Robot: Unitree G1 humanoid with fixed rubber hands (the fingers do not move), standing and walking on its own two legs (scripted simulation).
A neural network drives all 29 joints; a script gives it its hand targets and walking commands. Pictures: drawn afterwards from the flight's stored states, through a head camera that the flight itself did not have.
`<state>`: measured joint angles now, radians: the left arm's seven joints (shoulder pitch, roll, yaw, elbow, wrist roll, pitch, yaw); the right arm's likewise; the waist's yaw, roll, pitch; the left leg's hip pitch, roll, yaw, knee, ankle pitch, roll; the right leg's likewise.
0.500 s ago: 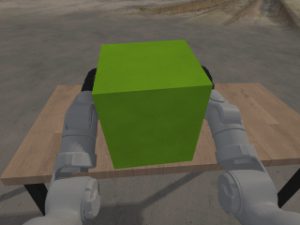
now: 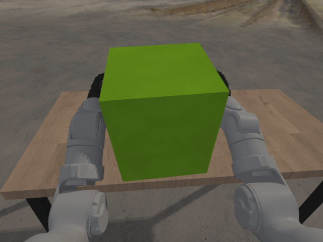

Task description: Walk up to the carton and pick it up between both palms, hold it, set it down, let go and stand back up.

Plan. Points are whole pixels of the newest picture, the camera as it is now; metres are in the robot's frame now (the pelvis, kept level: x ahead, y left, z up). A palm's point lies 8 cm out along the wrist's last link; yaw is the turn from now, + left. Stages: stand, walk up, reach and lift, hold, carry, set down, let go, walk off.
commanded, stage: hold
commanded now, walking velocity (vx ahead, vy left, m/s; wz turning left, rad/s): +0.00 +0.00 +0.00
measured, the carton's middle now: (160, 113) +0.35 +0.04 +0.21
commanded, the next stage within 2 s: none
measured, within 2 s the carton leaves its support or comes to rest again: neither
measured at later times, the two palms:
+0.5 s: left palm (96, 103) +0.36 +0.19 +0.23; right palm (220, 101) +0.38 -0.11 +0.24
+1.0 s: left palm (96, 103) +0.36 +0.19 +0.23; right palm (220, 101) +0.38 -0.11 +0.24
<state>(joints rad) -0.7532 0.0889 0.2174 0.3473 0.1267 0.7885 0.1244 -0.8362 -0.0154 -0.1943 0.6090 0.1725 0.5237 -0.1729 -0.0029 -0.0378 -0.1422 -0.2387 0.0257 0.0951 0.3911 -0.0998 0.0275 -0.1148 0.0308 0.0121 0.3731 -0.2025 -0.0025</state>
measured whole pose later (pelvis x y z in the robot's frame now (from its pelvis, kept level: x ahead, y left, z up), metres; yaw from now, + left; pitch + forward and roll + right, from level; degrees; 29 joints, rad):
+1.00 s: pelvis +0.00 +0.00 +0.00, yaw +0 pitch -3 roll -1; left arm -0.75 0.09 0.22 0.34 0.13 0.79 0.12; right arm -0.84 -0.02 -0.19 0.61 0.17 0.52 -0.17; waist 0.00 -0.04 -0.14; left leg -0.24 0.03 0.09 0.39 -0.10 0.03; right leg -0.11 0.03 0.01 0.37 -0.20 0.00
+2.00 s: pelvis +0.00 +0.00 +0.00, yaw +0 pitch -3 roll -1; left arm -0.75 0.09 0.22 0.34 0.13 0.79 0.12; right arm -0.84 -0.02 -0.19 0.61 0.17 0.52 -0.18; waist 0.00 -0.04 -0.14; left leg -0.24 0.03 0.09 0.39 -0.10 0.03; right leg -0.11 0.03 0.01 0.37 -0.20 0.00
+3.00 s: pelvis +0.00 +0.00 +0.00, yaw +0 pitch -3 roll -1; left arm -0.75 0.09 0.22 0.34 0.13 0.79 0.12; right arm -0.84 -0.02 -0.19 0.61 0.17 0.52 -0.18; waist 0.00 -0.04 -0.14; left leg -0.24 0.03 0.09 0.39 -0.10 0.03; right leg -0.11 0.03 0.01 0.37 -0.20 0.00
